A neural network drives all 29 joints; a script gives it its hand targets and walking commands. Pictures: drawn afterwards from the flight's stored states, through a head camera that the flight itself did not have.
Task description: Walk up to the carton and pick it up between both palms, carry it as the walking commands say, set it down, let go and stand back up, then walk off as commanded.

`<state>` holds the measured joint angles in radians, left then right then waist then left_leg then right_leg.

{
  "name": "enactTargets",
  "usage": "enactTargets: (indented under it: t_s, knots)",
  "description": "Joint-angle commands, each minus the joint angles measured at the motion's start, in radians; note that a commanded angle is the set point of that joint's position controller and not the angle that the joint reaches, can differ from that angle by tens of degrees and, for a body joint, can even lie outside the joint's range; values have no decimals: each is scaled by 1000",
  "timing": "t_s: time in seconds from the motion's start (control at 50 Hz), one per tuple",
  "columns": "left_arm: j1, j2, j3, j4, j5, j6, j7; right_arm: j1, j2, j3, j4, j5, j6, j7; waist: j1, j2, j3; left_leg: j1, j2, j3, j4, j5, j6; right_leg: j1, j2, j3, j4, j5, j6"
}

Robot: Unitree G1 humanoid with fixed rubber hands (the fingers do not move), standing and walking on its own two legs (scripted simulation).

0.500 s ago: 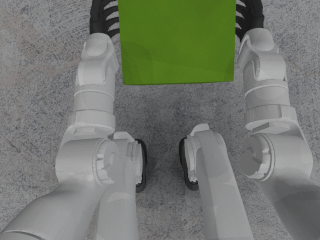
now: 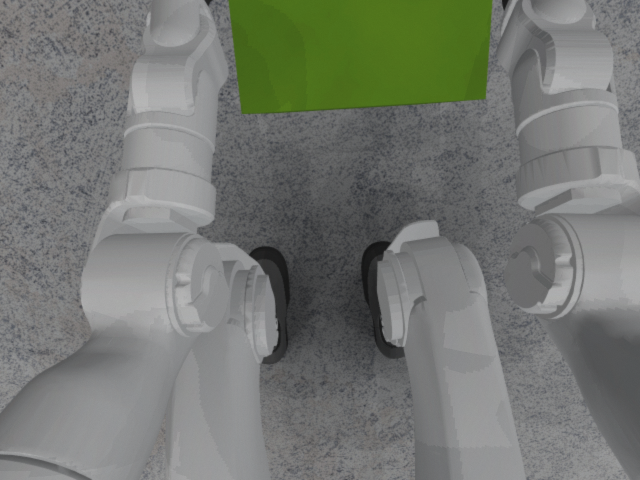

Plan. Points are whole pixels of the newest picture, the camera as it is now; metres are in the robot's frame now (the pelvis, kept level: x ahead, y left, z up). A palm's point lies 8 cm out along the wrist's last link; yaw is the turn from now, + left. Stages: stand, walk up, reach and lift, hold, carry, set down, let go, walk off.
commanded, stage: set down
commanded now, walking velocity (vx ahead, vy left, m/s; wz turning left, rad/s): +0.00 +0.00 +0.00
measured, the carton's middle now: (349, 10) +0.54 -0.06 -0.23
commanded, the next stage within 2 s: none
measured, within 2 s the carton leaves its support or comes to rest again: rests again in 0.58 s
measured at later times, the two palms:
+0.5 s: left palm (196, 3) +0.55 +0.09 -0.18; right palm out of the picture +0.53 -0.21 -0.17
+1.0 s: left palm out of the picture +0.56 +0.09 -0.19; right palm out of the picture +0.53 -0.22 -0.18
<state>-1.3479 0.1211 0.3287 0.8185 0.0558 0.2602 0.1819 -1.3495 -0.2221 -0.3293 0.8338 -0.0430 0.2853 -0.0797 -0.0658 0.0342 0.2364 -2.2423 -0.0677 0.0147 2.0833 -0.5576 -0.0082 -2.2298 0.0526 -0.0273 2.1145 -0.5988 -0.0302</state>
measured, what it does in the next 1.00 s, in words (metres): stands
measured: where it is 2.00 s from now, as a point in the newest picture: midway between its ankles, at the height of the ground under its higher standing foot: (329, 320)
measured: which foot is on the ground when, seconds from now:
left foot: down 0.00-1.00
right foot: down 0.00-1.00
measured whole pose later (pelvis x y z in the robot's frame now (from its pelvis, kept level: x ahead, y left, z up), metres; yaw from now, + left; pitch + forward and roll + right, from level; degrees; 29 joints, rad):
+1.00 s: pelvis +0.00 +0.00 -0.03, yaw +0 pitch +36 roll +1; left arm -1.47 0.18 0.31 0.97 0.02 0.22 0.14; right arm -1.45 -0.30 -0.29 0.97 0.00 0.25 -0.03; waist -0.07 0.04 0.36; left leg -2.26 -0.09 0.01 2.20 -0.58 -0.01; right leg -2.24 0.05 -0.04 2.23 -0.62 -0.03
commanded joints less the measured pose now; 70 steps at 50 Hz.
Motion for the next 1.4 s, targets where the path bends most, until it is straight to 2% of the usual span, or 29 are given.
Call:
enactTargets:
  t_s: [0.0, 0.1, 0.16, 0.24, 0.38, 0.54, 0.74, 1.22, 1.38]
  knots:
    - [-682, -886, -438, -97, -131, -42, -248, -654, 894, 437, -123, 154, -45, 293, -44, -11, -1301, 648, -96, 34, -63, 333, 7, 658, 63, 1, -161, 459, 42]
    - [-699, -913, -486, -131, -189, -56, -246, -703, 903, 491, -187, 205, -57, 282, -50, -23, -1425, 678, -94, 36, -18, 404, 12, 745, 61, 8, -122, 556, 38]
    - [-686, -924, -494, -115, -206, -58, -248, -722, 904, 520, -207, 225, -63, 273, -49, -44, -1444, 651, -94, 36, -4, 417, 15, 782, 60, 14, -110, 598, 41]
    - [-682, -907, -468, -83, -194, -59, -258, -708, 912, 511, -163, 216, -62, 272, -39, -51, -1347, 575, -91, 38, -4, 364, 19, 751, 60, 20, -111, 561, 42]
    - [-711, -875, -432, -58, -175, -70, -269, -695, 910, 457, -94, 194, -67, 283, -34, -23, -1223, 538, -86, 42, -2, 312, 20, 659, 60, 25, -112, 479, 34]
    - [-728, -855, -410, -24, -170, -76, -272, -714, 877, 428, -72, 184, -71, 294, -47, 3, -1159, 546, -82, 39, 5, 285, 21, 604, 55, 23, -110, 424, 31]
    - [-685, -850, -375, 30, -137, -71, -280, -681, 861, 395, -22, 168, -72, 320, -45, 19, -1047, 540, -79, 27, 9, 270, 23, 513, 53, 21, -101, 376, 26]
    - [-524, -813, -314, 127, -82, -71, -303, -527, 845, 350, 72, 104, -60, 353, -31, 5, -832, 443, -77, 19, 22, 256, 27, 445, 50, 42, -81, 367, 22]
    - [-514, -775, -290, 148, -67, -68, -305, -511, 815, 325, 93, 76, -53, 356, -33, 2, -779, 428, -74, 19, 20, 212, 25, 426, 47, 43, -83, 315, 22]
